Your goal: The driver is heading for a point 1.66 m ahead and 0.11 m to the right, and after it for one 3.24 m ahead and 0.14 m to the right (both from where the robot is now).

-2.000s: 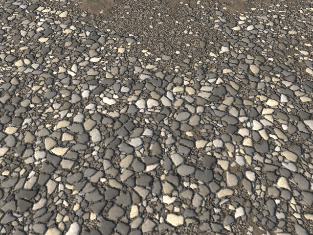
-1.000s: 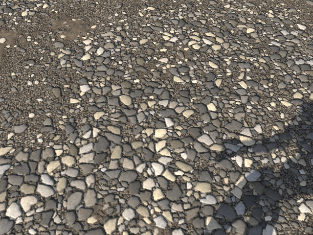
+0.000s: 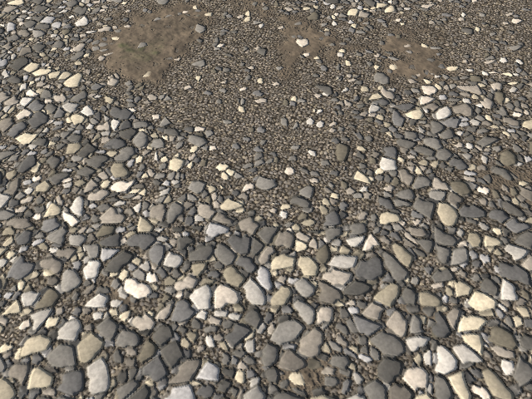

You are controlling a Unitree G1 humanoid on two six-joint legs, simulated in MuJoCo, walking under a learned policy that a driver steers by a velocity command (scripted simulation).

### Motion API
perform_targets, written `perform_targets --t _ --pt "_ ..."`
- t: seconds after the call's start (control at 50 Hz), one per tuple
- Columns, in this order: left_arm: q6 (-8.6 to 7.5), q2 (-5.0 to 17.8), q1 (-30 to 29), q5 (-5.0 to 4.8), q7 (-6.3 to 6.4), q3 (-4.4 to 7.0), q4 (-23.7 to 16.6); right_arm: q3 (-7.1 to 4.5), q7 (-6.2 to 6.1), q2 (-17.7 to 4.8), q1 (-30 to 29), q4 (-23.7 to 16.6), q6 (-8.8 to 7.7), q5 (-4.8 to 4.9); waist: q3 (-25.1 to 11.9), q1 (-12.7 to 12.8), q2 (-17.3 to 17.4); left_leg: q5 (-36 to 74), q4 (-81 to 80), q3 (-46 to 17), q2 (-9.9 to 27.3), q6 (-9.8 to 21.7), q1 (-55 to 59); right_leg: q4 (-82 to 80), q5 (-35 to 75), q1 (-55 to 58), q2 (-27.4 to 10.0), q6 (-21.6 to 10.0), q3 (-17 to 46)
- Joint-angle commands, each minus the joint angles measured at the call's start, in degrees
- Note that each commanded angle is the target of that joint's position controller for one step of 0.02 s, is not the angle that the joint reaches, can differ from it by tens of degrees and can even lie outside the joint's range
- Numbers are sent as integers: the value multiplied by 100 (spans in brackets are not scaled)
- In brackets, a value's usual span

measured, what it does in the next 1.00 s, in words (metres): steps on the spot: left foot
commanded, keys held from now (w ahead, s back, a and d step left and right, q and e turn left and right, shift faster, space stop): q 0.06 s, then no key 0.94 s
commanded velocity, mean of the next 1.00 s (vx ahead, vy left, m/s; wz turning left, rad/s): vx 0.00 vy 0.00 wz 0.17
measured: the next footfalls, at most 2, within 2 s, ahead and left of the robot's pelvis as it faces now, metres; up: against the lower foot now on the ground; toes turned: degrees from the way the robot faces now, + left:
left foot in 0.34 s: +0.02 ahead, +0.14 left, +0.00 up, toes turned +5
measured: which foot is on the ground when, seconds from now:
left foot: up 0.00-0.32, down 0.34-1.00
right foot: down 0.00-1.00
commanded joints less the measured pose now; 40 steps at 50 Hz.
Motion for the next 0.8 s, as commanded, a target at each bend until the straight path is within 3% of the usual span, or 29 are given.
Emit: perform_targets --t 0.02,0.04,0.06,0.08,0.12,0.16,0.22,0.26,0.32,0.34,0.36,0.38,0.4,0.42,0.46,0.5,0.52,0.56,0.64,0.8 --pt "-59 1074 48 179 35 255 -441 -325 -23 -1035 295 -466 -145 -81 -547 -63 -1438 -1742 2585 281 245 -290 -1230 -1145 2063 813 -2662 -1705 2507" --pt "-54 776 -225 118 76 164 -510 -403 -1 -1157 369 -325 -123 -30 -461 -150 -1116 -1343 3018 331 333 -382 -1222 -1050 1894 696 -2299 -1487 1875" --pt "-32 681 -400 50 104 134 -548 -399 -14 -1012 467 -192 -60 -20 -367 -198 -953 -1013 3232 416 382 -496 -1267 -986 1580 697 -1904 -1219 1342" --pt "-23 633 -387 -27 127 109 -537 -358 -24 -857 416 -187 -19 -41 -297 -92 -945 -740 3396 424 381 -586 -1423 -951 1637 780 -1770 -1170 1140" --pt "28 671 -163 -15 157 89 -462 -251 2 -543 239 -275 -11 -5 -292 48 -997 -563 3156 641 356 -688 -1348 -949 2077 850 -1571 -1236 724" --pt "72 733 51 12 167 105 -401 -175 2 -393 12 -384 -37 -5 -439 210 -1123 -584 2487 750 433 -738 -1294 -878 2280 1255 -1620 -1330 639" --pt "123 905 -35 -32 110 145 -385 -50 40 -204 -102 -450 -54 -80 -594 267 -1280 -710 1240 1038 642 -695 -488 -796 2402 1164 -1667 -1333 453" --pt "149 989 22 -81 57 155 -325 -51 59 -270 -47 -419 -55 -59 -610 298 -1372 -574 535 1256 618 -644 -11 -732 2489 1051 -1714 -1342 477" --pt "145 855 60 -206 25 63 -189 -66 87 -270 430 -174 -66 -83 -546 18 -1173 992 -1564 1448 496 -318 1138 -381 2064 661 -1539 -993 351" --pt "85 681 353 -148 0 -11 -70 -78 60 -448 440 -213 -68 -116 -655 71 -841 1777 -1779 979 812 -148 1853 -224 1461 229 -1379 -569 221" --pt "9 346 498 141 -57 -145 -144 -138 -14 -898 574 -296 -55 -173 -1045 263 466 3712 -1508 -292 1972 216 2603 687 -172 -401 -887 -49 -272" --pt "8 283 255 90 -12 -165 -228 -34 39 -634 216 -262 -112 -297 -862 262 1142 3270 -1525 -611 2395 1003 1594 562 -1586 -374 -627 214 -308" --pt "47 578 66 55 33 -111 -188 43 98 -337 -74 -354 -203 -301 -602 170 730 2531 -1649 -454 2113 1091 1363 709 -1491 -240 -666 341 -267" --pt "55 534 -3 42 38 -114 -165 92 104 -206 -145 -255 -269 -308 -558 206 744 2085 -1650 -255 1871 895 1332 499 -1056 -202 -638 351 -256" --pt "100 567 90 77 70 -114 -40 62 98 -346 -235 -186 -335 -223 -394 223 707 1654 -1604 -15 1583 580 1176 -73 -21 103 -656 388 -183" --pt "88 599 247 62 32 -148 35 116 92 -223 -100 -81 -343 -252 -402 241 519 1210 -1583 179 1345 349 978 -333 663 528 -728 344 -162" --pt "75 754 294 24 15 -104 158 135 97 -165 -11 -91 -320 -256 -267 138 153 932 -1610 307 1206 258 917 -271 478 452 -693 273 -223" --pt "53 619 205 31 3 -131 236 137 108 -208 2 -30 -322 -256 -142 143 -62 987 -1495 357 1130 220 940 -369 493 429 -678 249 -216" --pt "10 603 305 22 47 -139 457 132 81 -181 12 57 -313 -220 -266 156 -183 1628 -1361 452 1076 245 1098 -445 700 535 -695 305 -201" --pt "40 639 355 -3 139 -145 809 112 79 -135 75 374 -317 -203 -294 182 -174 1821 -1364 578 975 212 1102 -461 725 678 -698 303 -220"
